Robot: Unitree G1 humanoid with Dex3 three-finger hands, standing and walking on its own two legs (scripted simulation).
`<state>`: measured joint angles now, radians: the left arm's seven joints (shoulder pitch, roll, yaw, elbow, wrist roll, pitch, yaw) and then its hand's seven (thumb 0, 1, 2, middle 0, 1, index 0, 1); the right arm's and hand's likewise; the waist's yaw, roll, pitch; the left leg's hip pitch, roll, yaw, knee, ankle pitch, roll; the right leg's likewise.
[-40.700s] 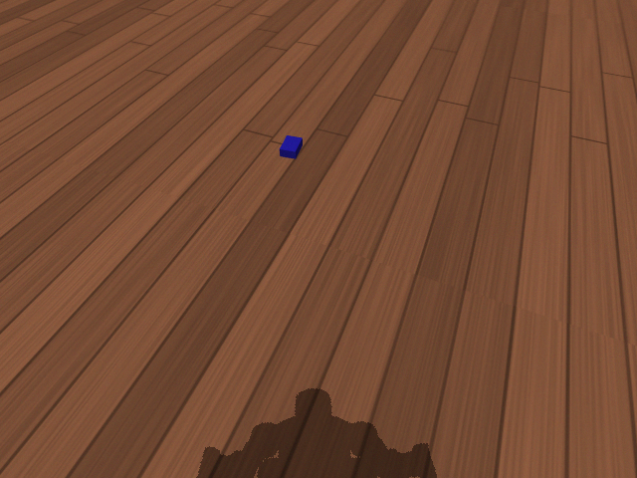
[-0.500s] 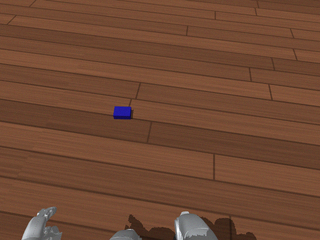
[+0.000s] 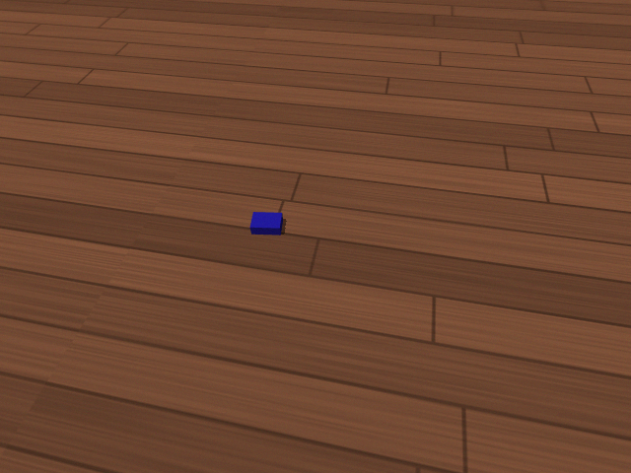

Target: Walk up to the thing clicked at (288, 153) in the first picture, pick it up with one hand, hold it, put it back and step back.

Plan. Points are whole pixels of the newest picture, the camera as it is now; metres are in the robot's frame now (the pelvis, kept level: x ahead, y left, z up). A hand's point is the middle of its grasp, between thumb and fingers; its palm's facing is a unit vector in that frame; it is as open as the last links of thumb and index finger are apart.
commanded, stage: step back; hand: left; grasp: from above
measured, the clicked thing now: (266, 223) +1.11 +0.25 -0.73
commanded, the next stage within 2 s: stand in 0.90 s
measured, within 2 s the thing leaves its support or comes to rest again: neither
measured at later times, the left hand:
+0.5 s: hand out of the picture +0.07 +0.28 -0.14, palm faces +0.01 -0.93 -0.37, open 7.4 cm
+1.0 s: hand (126, 470) +0.15 +0.27 -0.12, palm faces -0.03 -0.93 -0.35, open 7.4 cm
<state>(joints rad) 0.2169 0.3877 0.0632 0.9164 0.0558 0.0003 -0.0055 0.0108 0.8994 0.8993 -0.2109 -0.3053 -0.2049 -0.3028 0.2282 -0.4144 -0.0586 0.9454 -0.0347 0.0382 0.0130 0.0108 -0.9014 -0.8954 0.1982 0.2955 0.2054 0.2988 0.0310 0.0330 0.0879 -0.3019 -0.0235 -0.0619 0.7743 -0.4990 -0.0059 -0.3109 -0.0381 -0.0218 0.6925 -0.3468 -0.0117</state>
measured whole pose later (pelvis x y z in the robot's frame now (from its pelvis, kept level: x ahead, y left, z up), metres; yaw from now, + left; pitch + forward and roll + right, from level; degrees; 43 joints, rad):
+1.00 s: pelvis +0.04 +0.02 +0.02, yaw -1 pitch -3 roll +0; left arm 0.07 0.36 0.00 1.08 0.01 -0.02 0.00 0.01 0.90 0.90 -0.21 -0.30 -0.20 -0.30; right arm 0.03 -0.33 -0.02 1.09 -0.01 -0.02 0.01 0.01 -0.90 -0.90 0.20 0.30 0.21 0.30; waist 0.01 0.00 0.07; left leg -0.15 0.01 0.03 0.42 -0.23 0.00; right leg -0.12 -0.02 0.02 0.41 -0.25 0.03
